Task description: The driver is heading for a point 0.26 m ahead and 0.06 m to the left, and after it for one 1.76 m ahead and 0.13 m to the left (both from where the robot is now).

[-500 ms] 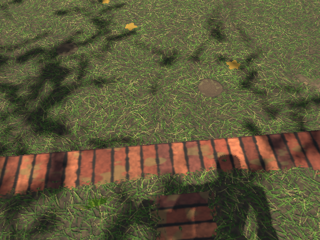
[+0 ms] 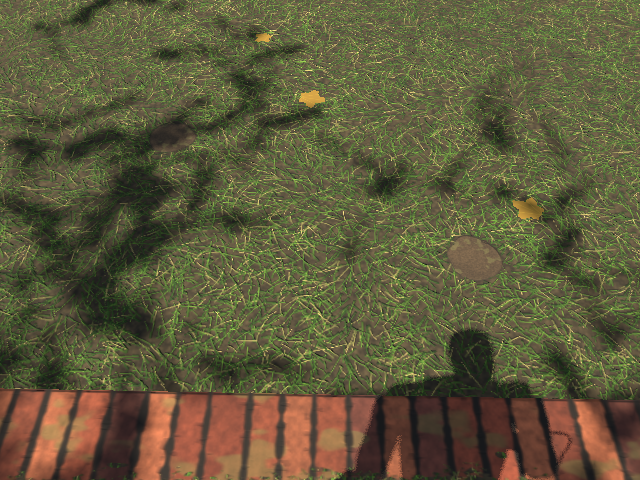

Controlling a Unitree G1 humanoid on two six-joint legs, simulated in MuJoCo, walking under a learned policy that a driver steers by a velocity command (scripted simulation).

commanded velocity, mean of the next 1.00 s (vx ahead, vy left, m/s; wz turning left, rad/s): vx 0.07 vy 0.00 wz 0.00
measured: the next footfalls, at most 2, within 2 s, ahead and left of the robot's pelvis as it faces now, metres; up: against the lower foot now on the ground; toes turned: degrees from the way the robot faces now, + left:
right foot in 0.34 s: +0.15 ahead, -0.13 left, +0.00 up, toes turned -1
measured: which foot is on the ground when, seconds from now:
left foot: down 0.00-1.00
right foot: up 0.00-0.32, down 0.34-1.00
